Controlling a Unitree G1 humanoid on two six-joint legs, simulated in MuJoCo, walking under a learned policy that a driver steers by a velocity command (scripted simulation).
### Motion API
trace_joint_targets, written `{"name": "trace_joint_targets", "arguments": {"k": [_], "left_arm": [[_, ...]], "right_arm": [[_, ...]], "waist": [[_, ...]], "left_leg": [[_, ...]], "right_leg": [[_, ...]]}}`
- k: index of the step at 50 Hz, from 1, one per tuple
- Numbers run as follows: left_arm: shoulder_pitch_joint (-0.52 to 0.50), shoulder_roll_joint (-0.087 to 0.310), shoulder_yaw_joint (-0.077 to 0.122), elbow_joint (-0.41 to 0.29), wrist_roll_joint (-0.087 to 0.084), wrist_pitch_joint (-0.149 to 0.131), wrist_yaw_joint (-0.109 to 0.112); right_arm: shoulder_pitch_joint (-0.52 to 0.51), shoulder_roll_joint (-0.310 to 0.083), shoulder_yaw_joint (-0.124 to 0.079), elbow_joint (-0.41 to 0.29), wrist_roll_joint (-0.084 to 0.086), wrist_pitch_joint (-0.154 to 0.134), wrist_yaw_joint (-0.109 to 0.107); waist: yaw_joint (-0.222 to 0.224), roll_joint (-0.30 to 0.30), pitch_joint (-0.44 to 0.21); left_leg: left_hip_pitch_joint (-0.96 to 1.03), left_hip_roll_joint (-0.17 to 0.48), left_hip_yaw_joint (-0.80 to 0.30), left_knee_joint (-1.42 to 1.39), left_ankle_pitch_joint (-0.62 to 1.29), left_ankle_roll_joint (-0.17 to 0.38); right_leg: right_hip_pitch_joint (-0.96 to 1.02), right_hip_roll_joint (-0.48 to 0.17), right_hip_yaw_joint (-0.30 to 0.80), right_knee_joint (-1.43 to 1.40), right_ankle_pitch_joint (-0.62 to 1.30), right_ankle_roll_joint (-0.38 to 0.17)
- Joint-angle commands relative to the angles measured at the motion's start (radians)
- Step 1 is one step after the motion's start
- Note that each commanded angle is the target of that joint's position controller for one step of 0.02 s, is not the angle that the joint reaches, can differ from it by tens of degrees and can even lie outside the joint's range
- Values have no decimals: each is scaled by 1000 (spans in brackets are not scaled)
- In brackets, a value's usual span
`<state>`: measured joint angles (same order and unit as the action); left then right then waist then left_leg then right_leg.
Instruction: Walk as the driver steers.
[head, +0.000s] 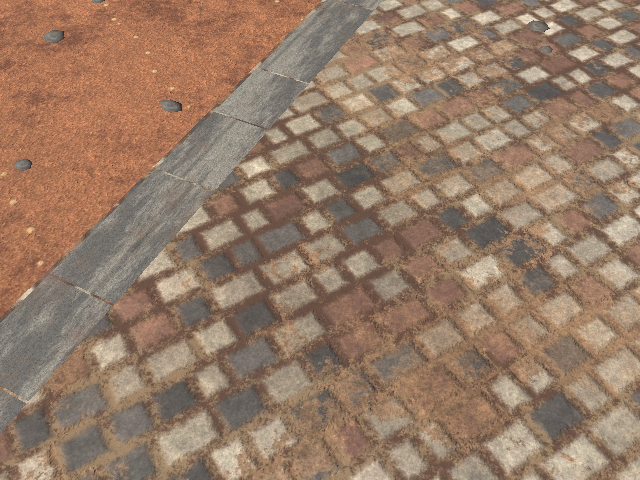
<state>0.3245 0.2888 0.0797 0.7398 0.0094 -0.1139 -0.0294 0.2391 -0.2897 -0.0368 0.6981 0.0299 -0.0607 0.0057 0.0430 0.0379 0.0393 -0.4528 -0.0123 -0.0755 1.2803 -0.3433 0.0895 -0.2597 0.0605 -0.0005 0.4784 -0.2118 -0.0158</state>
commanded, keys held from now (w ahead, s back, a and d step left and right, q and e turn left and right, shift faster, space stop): w+shift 0.24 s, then w+e+shift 0.12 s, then e+shift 0.64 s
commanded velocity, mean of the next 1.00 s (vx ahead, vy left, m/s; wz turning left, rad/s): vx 0.58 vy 0.00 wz -0.46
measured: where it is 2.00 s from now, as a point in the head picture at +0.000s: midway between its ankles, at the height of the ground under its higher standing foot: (331, 356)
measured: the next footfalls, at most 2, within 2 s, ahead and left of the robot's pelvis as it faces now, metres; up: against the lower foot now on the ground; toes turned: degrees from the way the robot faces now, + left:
left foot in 0.34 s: +0.52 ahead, +0.16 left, +0.00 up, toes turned +2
right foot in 0.76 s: +0.77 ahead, -0.08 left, +0.00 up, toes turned -18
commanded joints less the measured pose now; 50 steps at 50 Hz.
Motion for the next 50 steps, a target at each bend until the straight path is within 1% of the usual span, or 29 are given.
{"name": "trace_joint_targets", "arguments": {"k": [1, 4, 7, 11, 13, 15, 16, 17, 18, 19, 20, 21, 22, 23, 24, 25, 27, 30, 33, 36, 37, 38, 39, 40, 41, 42, 43, 46, 50], "left_arm": [[16, 31, -9, -27, -15, -17, -8], [43, 97, 0, -5, -19, -22, 4], [99, 98, -9, 24, -28, -22, 14], [212, 110, -24, 84, -39, -3, 22], [229, 129, -27, 103, -36, 14, 24], [236, 170, -24, 123, -17, 31, 32], [200, 197, -20, 124, -8, 43, 36], [154, 175, -30, 93, 10, 42, 41], [336, -49, -85, 58, -4, 17, 31], [261, 44, -66, 67, -58, -5, 31], [92, 108, -38, 21, -89, -6, 40], [22, 105, -36, 1, -73, -1, 47], [2, 93, -29, 2, -46, 13, 49], [45, 77, -20, 7, -42, 39, 45], [71, 55, -17, 14, -53, 69, 44], [79, 29, -16, 10, -56, 94, 44], [21, 8, -20, -33, -40, 113, 38], [-40, 22, -19, -44, -15, 105, 4], [-78, 74, 0, -74, -14, 113, -37], [31, 171, 46, -69, -19, 125, -43], [149, 216, 73, -46, -23, 124, -32], [158, 252, 88, -41, -30, 121, -7], [6, 325, 84, -104, -18, 120, 8], [-37, 341, 75, -186, 28, 91, -12], [-72, 291, 71, -213, 7, 78, -23], [-95, 249, 62, -207, -21, 74, -21], [-124, 206, 49, -211, -37, 76, -10], [-159, 200, 50, -234, -20, 104, 30], [-127, 230, 66, -239, -29, 141, 68]], "right_arm": [[-39, -22, -1, -96, 4, -18, 10], [-124, -16, 13, -125, -15, -26, 16], [-261, -21, 19, -161, -25, -38, 29], [-408, -12, 18, -208, -6, -56, 58], [-429, -32, 6, -228, -5, -63, 67], [-292, -104, -31, -221, 0, -56, 54], [-100, -146, -55, -184, 8, -47, 37], [164, -190, -74, -120, 2, -31, 15], [231, -296, -92, -84, -36, -43, 19], [281, -197, -73, -70, -49, -44, 20], [209, -141, -55, -50, -54, -46, 15], [125, -111, -45, -42, -57, -49, 14], [58, -78, -38, -33, -65, -55, 18], [8, -47, -34, -27, -71, -63, 19], [-56, -23, -31, -25, -62, -63, 18], [-103, -17, -31, -20, -50, -67, 16], [-168, -58, -43, -14, -41, -71, 2], [-194, -111, -57, -12, -31, -59, -25], [-169, -168, -72, -1, -1, -41, -38], [-185, -201, -86, -19, 21, 0, -42], [-193, -189, -83, -25, 22, 13, -38], [-160, -124, -63, -23, 5, 16, -28], [-45, -32, -41, -42, -51, 12, -11], [76, -105, -38, -53, -41, -1, 1], [-24, -174, -49, -63, -20, -8, 4], [-109, -168, -50, -80, -25, -4, -5], [-142, -156, -48, -71, -44, 7, -19], [-178, -131, -48, -66, -49, 31, -20], [-206, -83, -37, -52, -35, 39, -19]], "waist": [[-40, -112, 1], [-41, -70, 72], [5, -55, 104], [54, -66, 134], [38, -111, 109], [-68, -214, -20], [-190, -237, -124], [-312, -201, -273], [-164, 197, -521], [-221, 229, -594], [-216, 172, -337], [-174, 59, -201], [-120, 17, -126], [-59, 48, -111], [-19, 61, -89], [5, 71, -48], [29, 69, 21], [13, 20, -17], [8, 13, -57], [74, 22, -107], [136, -12, -156], [125, -163, -108], [-45, -435, -77], [-62, -356, -370], [-24, -179, -350], [-35, -67, -224], [-50, 1, -189], [-72, -40, -157], [-52, -58, -203]], "left_leg": [[-270, 112, -66, -98, 14, 6], [-391, 144, -43, -219, 179, -23], [-321, 131, 34, -419, 399, -46], [-181, 70, 102, -660, 515, -36], [-123, 21, 131, -719, 433, -19], [66, -32, 134, -703, 298, 13], [306, -35, 132, -718, 283, 34], [715, 110, -7, -627, 219, 53], [1110, 423, -555, -723, -194, 194], [1047, 438, -776, -946, -277, 184], [877, 402, -561, -953, -31, 136], [684, 382, -373, -936, 319, 125], [515, 348, -228, -935, 581, 117], [393, 321, -113, -949, 687, 104], [312, 304, -36, -989, 662, 99], [238, 305, 23, -1019, 683, 89], [154, 304, 120, -1071, 737, 94], [164, 212, 282, -1050, 683, 64], [315, 246, 298, -975, 744, 36], [390, 256, 309, -717, 960, -4], [330, 232, 309, -505, 901, -35], [184, 135, 290, -246, 380, -93], [-129, -83, 237, 124, -355, -165], [-210, -120, -39, 264, -357, -167], [-227, -74, -87, 228, -267, -134], [-257, -44, -84, 129, -185, -120], [-226, -6, -93, 38, -137, -115], [-88, -15, -79, -199, -83, -127], [-61, -60, -81, -383, 19, -175]], "right_leg": [[167, -265, 408, -292, -171, -190], [142, -291, 356, -356, -89, -220], [101, -240, 185, -410, 89, -183], [183, -248, 74, -452, 238, -153], [283, -271, 57, -366, 561, -138], [360, -303, 74, -150, 1003, -120], [286, -287, 57, 67, 1093, -99], [-8, -252, 65, 394, 827, -72], [-391, -74, 100, 820, -144, -36], [-447, -66, 191, 947, -236, -44], [-528, -104, 151, 974, -197, -29], [-506, -145, 125, 931, -147, -12], [-444, -170, 109, 887, -138, 4], [-353, -201, 114, 847, -134, 13], [-301, -212, 102, 810, -148, 22], [-287, -218, 89, 772, -158, 29], [-312, -223, 62, 649, -75, 46], [-189, -165, -22, 330, 280, 26], [-153, -130, -55, 206, 345, -13], [-39, -44, -128, 203, 182, -72], [120, -6, -125, 147, 191, -108], [217, -28, -15, 56, 430, -142], [324, -199, 399, 66, 907, -304], [436, -388, 840, -124, 585, -467], [410, -365, 809, -183, 311, -419], [299, -314, 716, -183, 183, -356], [209, -275, 641, -174, 160, -308], [55, -174, 490, -154, 324, -244], [61, -143, 486, -119, 351, -215]]}}
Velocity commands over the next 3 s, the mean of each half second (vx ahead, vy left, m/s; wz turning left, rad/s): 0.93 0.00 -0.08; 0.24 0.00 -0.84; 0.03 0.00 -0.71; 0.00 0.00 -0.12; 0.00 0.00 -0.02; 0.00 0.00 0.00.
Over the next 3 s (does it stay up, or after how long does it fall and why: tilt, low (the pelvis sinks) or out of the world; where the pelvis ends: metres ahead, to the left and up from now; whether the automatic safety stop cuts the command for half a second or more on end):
stays up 0.77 0.02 0.01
